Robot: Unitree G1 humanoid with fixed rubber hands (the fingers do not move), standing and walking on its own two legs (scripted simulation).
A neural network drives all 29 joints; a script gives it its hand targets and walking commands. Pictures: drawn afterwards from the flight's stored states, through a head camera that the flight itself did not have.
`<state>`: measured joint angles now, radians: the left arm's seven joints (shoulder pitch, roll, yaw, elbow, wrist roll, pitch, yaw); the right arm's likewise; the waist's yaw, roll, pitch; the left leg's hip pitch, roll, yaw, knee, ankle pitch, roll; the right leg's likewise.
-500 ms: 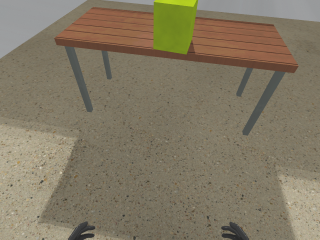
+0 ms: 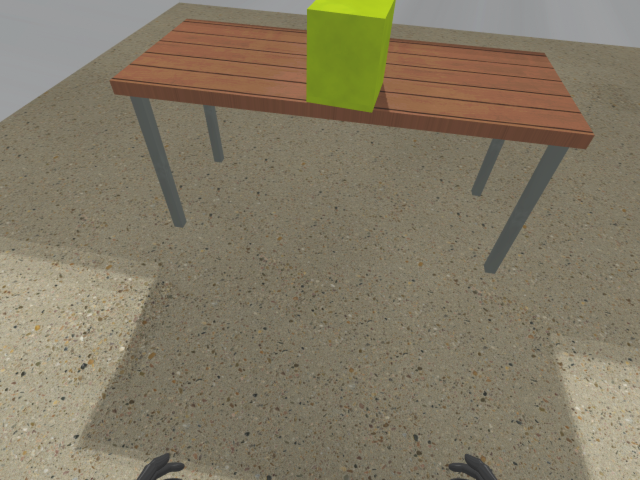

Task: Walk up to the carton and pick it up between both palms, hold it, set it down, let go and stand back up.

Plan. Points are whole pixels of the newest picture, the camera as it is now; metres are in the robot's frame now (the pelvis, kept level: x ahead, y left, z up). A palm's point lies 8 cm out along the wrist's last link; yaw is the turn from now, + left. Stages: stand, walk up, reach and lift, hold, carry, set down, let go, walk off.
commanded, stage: stand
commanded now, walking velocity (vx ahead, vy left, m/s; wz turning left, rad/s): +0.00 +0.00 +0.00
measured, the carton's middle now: (349, 50) +1.21 -0.09 +0.04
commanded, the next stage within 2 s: walk up in 1.78 s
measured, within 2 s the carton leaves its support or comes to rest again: neither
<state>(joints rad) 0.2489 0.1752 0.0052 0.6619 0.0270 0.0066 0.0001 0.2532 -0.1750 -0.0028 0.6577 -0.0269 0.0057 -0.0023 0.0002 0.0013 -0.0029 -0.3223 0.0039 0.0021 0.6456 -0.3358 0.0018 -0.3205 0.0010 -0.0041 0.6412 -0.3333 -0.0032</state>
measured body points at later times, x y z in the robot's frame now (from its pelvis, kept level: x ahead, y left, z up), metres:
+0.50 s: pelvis +0.00 +0.00 +0.00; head +0.01 +0.00 +0.45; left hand +0.12 +0.23 -0.11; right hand +0.12 -0.23 -0.12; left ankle +0.00 +0.12 -0.72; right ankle +0.00 -0.12 -0.72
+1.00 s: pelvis +0.00 +0.01 +0.01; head +0.01 +0.01 +0.46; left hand +0.06 +0.24 -0.13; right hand +0.06 -0.22 -0.13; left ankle +0.00 +0.12 -0.72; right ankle +0.00 -0.12 -0.72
